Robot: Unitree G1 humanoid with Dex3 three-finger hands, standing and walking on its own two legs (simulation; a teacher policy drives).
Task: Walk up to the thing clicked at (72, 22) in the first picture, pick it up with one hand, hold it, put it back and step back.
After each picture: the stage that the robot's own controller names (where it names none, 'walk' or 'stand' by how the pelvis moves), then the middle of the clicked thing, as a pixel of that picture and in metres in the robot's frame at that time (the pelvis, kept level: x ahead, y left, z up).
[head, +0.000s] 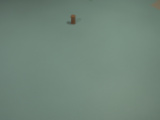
stand; (73, 19) +1.81 +0.06 -0.72
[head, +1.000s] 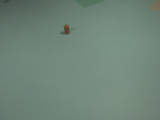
walk; (66, 29) +1.66 +0.24 -0.71
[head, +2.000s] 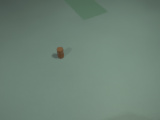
walk; (60, 52) +1.12 +0.26 -0.71
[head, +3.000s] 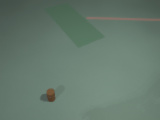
walk; (51, 95) +0.68 +0.22 -0.69
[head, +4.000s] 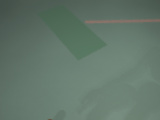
stand; out of the picture +0.39 +0.20 -0.70
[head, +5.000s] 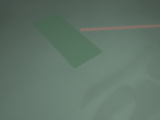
walk; out of the picture +0.36 +0.21 -0.73
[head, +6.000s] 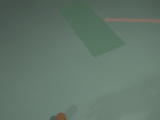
stand; (61, 119) +0.41 +0.17 -0.70
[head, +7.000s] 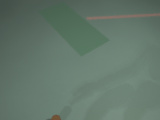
walk; out of the picture +0.41 +0.18 -0.68
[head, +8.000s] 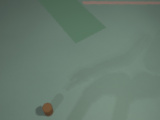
walk; (48, 109) +0.40 +0.20 -0.67
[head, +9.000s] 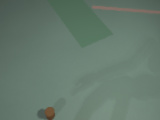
walk; (50, 113) +0.37 +0.16 -0.69
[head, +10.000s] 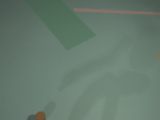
walk; (40, 118) +0.37 +0.17 -0.70
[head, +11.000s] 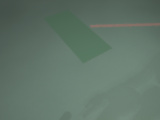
stand; out of the picture +0.41 +0.19 -0.70
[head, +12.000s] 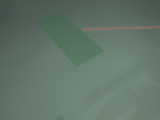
stand; out of the picture +0.40 +0.21 -0.73
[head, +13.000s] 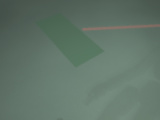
stand; out of the picture +0.37 +0.23 -0.73
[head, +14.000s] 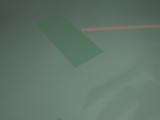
stand; out of the picture +0.37 +0.23 -0.73
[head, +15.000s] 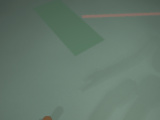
go down; out of the picture +0.39 +0.22 -0.72
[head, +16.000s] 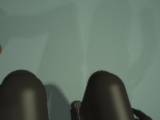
go down; out of the picture +0.44 +0.30 -0.28
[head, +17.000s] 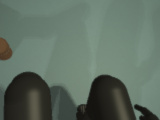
approach; (1, 49) +0.43 +0.31 -0.29
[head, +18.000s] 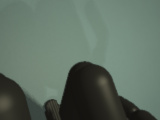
close in; out of the picture +0.39 +0.35 -0.22
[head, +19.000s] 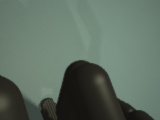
close; out of the picture +0.39 +0.35 -0.22
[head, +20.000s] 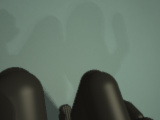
lift; out of the picture +0.33 +0.31 -0.16
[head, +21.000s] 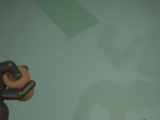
lift; (20, 84) +0.33 +0.19 +0.01
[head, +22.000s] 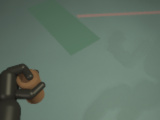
hold; (32, 87) +0.33 +0.17 +0.00
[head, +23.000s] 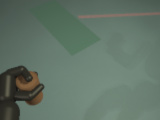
hold; (30, 89) +0.33 +0.17 +0.00
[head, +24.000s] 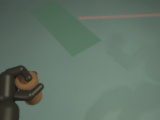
crouch; (30, 88) +0.33 +0.18 +0.00
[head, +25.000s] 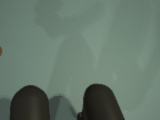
crouch; out of the picture +0.44 +0.28 -0.10
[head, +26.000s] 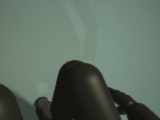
lower; out of the picture +0.40 +0.35 -0.23
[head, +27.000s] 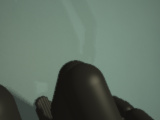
lower; out of the picture +0.40 +0.36 -0.22
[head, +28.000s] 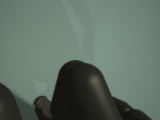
lower; out of the picture +0.40 +0.36 -0.22
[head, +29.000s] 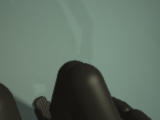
lower; out of the picture +0.40 +0.36 -0.22
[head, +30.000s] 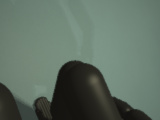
loosen; out of the picture +0.40 +0.36 -0.22
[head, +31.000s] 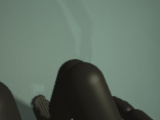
withdraw; out of the picture +0.39 +0.36 -0.23
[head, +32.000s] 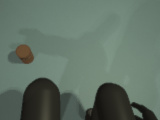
walk; (25, 54) +0.46 +0.28 -0.36
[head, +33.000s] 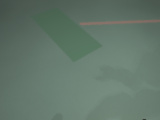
stand; out of the picture +0.39 +0.20 -0.66
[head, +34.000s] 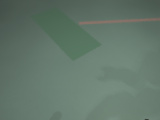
stand; out of the picture +0.41 +0.22 -0.67
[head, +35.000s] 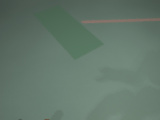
stand; out of the picture +0.40 +0.22 -0.67
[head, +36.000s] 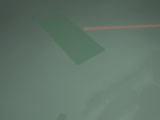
stand; out of the picture +0.42 +0.21 -0.72
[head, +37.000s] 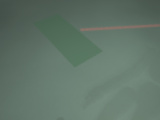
stand; out of the picture +0.39 +0.21 -0.73
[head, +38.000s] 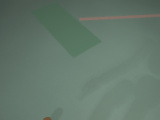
walk; out of the picture +0.40 +0.21 -0.72
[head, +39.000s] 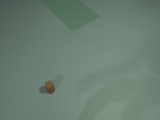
walk; (50, 87) +0.60 +0.24 -0.69
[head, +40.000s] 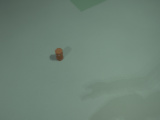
walk; (59, 54) +0.91 +0.19 -0.69
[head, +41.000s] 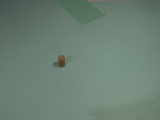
stand; (61, 61) +1.02 +0.20 -0.71
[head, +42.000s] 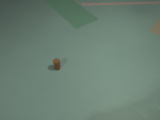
stand; (56, 64) +1.03 +0.21 -0.72
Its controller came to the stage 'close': yes
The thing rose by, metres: 0.71
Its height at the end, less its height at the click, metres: +0.00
